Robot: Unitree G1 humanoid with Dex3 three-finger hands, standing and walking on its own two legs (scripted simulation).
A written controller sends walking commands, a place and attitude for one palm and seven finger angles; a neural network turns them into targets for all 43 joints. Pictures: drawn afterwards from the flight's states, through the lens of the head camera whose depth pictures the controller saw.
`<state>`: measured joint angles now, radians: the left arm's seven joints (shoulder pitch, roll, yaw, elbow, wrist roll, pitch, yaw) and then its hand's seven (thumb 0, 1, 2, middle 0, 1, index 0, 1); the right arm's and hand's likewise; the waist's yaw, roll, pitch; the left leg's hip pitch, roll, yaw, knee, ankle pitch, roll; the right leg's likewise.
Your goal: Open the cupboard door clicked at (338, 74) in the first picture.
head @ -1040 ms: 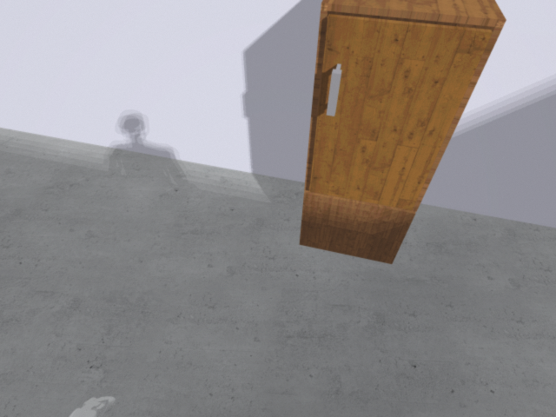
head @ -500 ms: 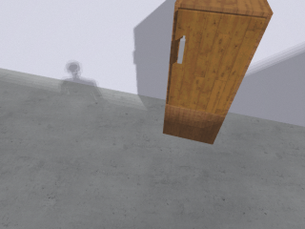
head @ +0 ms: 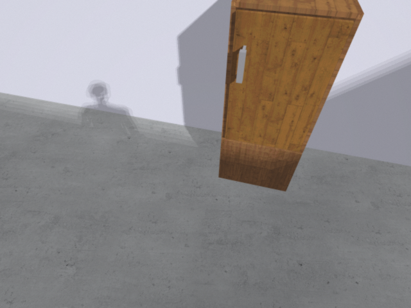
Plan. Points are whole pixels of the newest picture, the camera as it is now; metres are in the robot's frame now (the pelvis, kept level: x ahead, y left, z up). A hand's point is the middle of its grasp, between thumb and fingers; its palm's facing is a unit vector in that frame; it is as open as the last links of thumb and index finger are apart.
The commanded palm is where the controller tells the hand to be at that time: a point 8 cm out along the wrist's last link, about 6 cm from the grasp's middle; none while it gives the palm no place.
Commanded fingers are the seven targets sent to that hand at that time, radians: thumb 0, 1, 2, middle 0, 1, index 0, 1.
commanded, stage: look at it before walking up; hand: left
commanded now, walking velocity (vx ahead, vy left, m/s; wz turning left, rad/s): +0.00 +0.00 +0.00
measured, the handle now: (241, 64) +0.93 -0.08 +0.02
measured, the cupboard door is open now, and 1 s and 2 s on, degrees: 0 0 0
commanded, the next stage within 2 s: turn to face it in 0.40 s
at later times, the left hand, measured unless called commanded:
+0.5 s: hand out of the picture +0.09 +0.24 -0.15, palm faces -0.03 -0.94 -0.34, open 7.3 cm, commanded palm none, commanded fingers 0.00 0.90 0.90 -0.20 -0.30 -0.20 -0.30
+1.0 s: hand out of the picture +0.06 +0.19 -0.18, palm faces -0.13 -0.96 -0.24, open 7.3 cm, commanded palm none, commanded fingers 0.00 0.90 0.90 -0.20 -0.30 -0.20 -0.30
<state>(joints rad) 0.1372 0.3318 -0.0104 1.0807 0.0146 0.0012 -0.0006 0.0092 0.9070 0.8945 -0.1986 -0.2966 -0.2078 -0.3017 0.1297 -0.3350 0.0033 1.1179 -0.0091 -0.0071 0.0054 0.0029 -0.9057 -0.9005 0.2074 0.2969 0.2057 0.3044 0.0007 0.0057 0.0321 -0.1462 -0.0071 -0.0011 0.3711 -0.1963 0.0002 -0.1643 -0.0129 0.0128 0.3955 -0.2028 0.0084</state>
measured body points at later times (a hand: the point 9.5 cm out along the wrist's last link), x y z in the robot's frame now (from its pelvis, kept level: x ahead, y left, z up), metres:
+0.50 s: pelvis +0.01 -0.01 +0.00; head +0.02 -0.01 +0.45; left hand +0.09 +0.29 -0.13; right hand +0.10 -0.30 -0.13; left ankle +0.00 +0.12 -0.75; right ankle +0.01 -0.12 -0.75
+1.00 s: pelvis -0.01 +0.00 -0.01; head +0.01 -0.01 +0.44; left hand +0.07 +0.24 -0.16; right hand +0.00 -0.25 -0.17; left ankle +0.00 +0.12 -0.75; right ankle +0.01 -0.12 -0.75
